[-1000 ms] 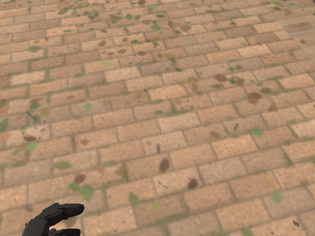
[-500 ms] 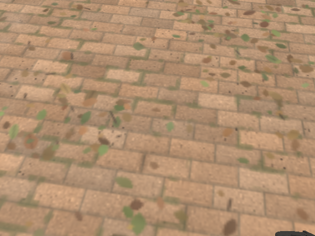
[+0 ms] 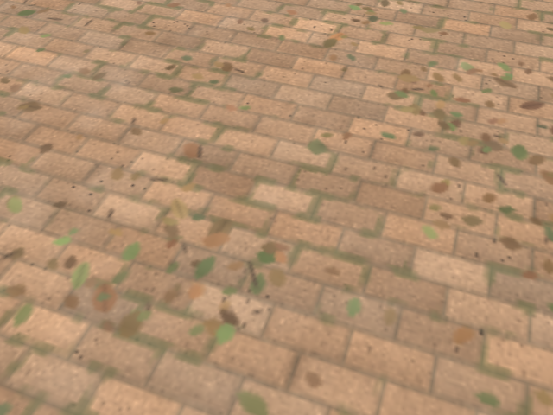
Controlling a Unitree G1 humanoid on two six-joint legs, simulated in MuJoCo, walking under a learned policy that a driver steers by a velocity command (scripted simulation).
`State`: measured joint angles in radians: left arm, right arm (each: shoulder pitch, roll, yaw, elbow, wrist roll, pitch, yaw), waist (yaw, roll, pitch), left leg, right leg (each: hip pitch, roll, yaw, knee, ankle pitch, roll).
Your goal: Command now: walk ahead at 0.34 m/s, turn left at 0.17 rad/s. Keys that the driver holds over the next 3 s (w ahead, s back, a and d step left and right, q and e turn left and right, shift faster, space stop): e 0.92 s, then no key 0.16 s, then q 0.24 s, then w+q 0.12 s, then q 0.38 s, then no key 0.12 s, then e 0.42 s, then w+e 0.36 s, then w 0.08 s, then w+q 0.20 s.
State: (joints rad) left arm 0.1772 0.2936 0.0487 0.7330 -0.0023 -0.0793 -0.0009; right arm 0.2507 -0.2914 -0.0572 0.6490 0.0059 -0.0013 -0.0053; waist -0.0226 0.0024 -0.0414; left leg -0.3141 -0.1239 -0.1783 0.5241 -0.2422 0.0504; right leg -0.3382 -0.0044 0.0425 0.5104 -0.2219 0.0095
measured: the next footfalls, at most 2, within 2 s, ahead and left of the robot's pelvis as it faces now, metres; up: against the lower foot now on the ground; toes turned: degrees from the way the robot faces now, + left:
left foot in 0.38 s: +0.19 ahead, +0.09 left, +0.00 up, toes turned -13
right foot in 0.78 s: +0.12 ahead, -0.16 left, +0.00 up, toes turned -25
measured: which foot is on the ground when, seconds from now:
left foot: down 0.00-0.00, up 0.02-0.36, down 0.38-0.78, up 0.80-1.00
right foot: down 0.00-0.38, up 0.40-0.76, down 0.78-1.00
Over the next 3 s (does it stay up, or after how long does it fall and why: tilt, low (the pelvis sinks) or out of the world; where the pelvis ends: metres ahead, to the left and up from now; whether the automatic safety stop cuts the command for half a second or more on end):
stays up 0.39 -0.21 0.01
